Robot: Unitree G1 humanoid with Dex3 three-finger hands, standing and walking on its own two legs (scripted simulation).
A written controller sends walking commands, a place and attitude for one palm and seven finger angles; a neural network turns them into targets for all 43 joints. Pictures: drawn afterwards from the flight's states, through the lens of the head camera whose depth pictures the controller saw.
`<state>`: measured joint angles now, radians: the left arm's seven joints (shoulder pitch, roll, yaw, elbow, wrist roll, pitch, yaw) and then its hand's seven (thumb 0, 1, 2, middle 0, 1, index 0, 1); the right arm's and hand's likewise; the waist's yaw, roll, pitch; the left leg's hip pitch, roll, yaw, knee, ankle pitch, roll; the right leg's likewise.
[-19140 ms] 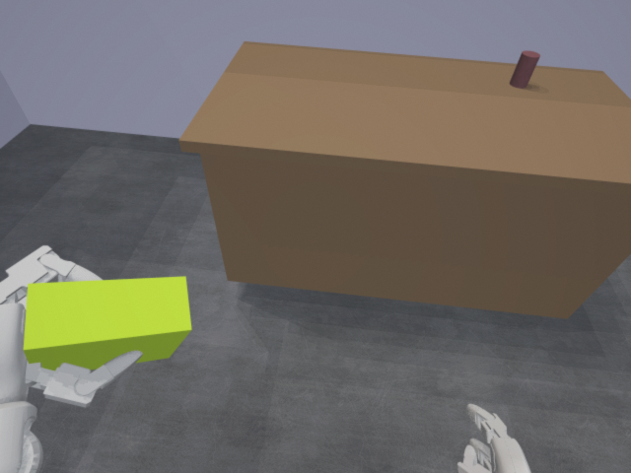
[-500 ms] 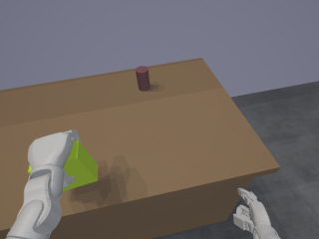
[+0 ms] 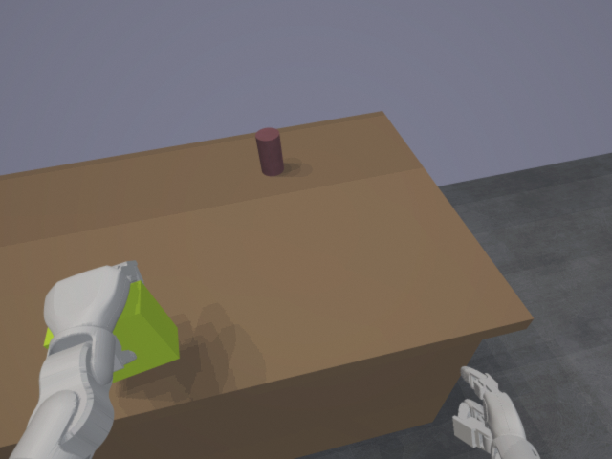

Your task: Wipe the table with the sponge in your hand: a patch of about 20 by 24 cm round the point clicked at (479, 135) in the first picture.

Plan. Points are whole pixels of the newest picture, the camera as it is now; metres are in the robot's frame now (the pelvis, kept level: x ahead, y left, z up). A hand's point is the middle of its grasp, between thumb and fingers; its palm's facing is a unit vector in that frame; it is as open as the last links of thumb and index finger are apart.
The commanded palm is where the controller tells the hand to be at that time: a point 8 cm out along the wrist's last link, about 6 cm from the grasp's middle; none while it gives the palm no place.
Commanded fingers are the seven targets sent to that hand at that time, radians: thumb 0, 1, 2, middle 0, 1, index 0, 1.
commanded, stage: move the sponge above the wiping area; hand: left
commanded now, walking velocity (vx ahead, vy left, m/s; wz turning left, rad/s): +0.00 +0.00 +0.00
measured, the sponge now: (127, 343) +0.23 +0.30 +0.02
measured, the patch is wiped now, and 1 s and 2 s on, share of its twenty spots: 0.00 0.00 0.00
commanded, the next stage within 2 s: none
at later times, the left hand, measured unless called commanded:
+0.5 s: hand (127, 317) +0.25 +0.28 +0.07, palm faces -0.03 -0.11 -0.99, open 9.5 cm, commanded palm +0.22 +0.27 +0.13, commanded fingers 0.00 0.10 1.30 -1.20 -1.60 -1.20 -1.60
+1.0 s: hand (138, 323) +0.24 +0.27 +0.06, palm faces -0.05 -0.12 -0.99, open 9.5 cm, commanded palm +0.22 +0.27 +0.13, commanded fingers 0.00 0.10 1.30 -1.20 -1.60 -1.20 -1.60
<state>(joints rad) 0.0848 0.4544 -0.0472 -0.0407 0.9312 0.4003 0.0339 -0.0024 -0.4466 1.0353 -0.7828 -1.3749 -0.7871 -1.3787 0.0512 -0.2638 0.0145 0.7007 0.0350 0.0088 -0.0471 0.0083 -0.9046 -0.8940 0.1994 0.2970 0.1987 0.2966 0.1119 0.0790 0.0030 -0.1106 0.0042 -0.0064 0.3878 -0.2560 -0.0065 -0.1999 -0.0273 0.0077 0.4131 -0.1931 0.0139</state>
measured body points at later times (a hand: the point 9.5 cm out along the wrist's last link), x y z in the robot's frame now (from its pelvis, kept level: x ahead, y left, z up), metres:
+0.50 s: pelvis +0.00 +0.00 +0.00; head -0.01 -0.04 +0.45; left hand +0.24 +0.28 +0.12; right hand +0.23 -0.21 -0.09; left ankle -0.03 +0.13 -0.74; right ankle +0.02 -0.13 -0.74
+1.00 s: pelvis +0.00 +0.00 +0.00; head +0.00 -0.04 +0.45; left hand +0.24 +0.27 +0.12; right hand +0.24 -0.21 -0.09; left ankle -0.03 +0.13 -0.74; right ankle +0.02 -0.13 -0.74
